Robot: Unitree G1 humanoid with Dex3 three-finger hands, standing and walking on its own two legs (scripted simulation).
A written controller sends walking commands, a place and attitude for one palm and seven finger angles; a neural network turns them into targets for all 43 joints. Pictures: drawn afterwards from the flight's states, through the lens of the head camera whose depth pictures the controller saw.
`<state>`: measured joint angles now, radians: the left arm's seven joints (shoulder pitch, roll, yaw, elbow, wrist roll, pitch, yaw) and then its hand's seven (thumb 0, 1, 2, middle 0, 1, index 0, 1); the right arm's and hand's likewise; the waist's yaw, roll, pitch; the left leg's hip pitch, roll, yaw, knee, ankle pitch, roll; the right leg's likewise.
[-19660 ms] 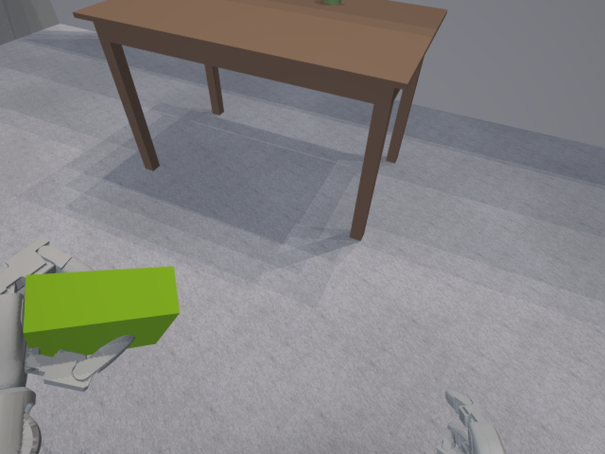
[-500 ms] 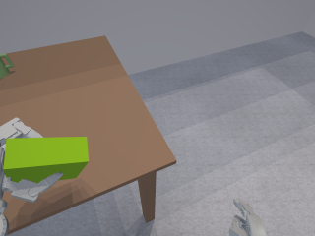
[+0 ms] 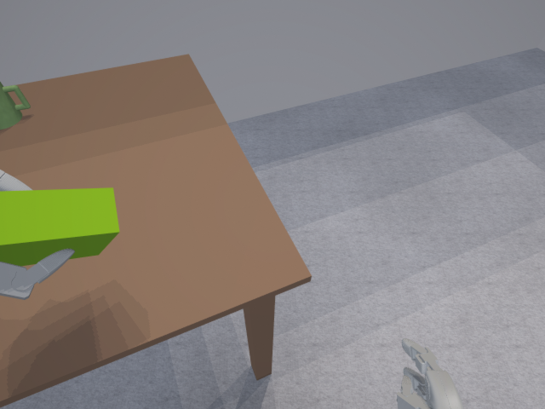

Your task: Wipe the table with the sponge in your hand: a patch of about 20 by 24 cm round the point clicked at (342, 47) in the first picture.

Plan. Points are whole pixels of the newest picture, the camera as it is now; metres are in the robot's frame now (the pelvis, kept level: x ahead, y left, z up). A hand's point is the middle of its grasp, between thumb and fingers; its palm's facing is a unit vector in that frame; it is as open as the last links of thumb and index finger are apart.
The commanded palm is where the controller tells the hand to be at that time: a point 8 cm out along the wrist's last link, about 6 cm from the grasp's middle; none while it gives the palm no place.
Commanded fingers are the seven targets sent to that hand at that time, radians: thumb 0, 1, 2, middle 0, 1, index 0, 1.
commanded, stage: come to a stop and stand still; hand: left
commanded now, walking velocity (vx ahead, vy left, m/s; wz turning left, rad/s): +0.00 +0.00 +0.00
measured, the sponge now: (65, 228) +0.26 +0.26 +0.18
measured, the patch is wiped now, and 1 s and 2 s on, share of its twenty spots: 0.00 0.00 0.00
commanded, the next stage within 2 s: look again from close up in 1.14 s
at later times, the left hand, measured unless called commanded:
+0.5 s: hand (17, 242) +0.25 +0.31 +0.16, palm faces +0.38 -0.84 -0.39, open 9.3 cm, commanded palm +0.19 +0.34 +0.18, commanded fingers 0.00 0.10 1.30 -1.20 -1.60 -1.20 -1.60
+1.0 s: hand out of the picture +0.23 +0.34 +0.15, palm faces +0.34 -0.85 -0.40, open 9.3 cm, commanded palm +0.17 +0.38 +0.18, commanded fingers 0.00 0.10 1.30 -1.20 -1.60 -1.20 -1.60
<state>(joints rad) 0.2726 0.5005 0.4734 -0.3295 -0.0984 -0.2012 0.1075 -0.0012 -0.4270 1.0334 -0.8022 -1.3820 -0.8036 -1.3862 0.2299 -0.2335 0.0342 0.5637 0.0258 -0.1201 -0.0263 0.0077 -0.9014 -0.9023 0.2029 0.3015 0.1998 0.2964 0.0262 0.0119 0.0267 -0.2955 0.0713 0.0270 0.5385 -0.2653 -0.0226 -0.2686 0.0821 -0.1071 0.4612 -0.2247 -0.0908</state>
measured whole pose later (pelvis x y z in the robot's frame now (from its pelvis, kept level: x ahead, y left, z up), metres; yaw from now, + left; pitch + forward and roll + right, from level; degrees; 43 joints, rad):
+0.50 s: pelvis +0.02 +0.06 +0.01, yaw +0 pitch +1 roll -2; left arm 0.44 0.37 0.36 -0.49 -0.04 -0.16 0.12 0.00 -0.43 1.03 -0.80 -1.38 -0.80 -1.39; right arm 0.14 -0.21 0.02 0.56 0.01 -0.09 -0.03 0.01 -0.90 -0.90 0.20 0.30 0.20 0.30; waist 0.02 -0.01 0.06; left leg -0.20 0.00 0.07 0.46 -0.27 0.05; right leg -0.18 0.01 -0.06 0.38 -0.21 -0.01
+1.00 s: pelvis +0.01 +0.10 +0.01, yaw +0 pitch +0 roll -2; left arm 0.45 0.38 0.35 -0.50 -0.04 -0.16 0.11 0.00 -0.43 1.04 -0.80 -1.38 -0.80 -1.39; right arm 0.18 -0.19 0.03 0.56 0.00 -0.09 -0.03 0.01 -0.90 -0.90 0.21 0.30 0.20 0.30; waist 0.02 -0.03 0.07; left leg -0.21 -0.05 0.08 0.44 -0.24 0.09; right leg -0.18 -0.03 -0.05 0.36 -0.18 0.04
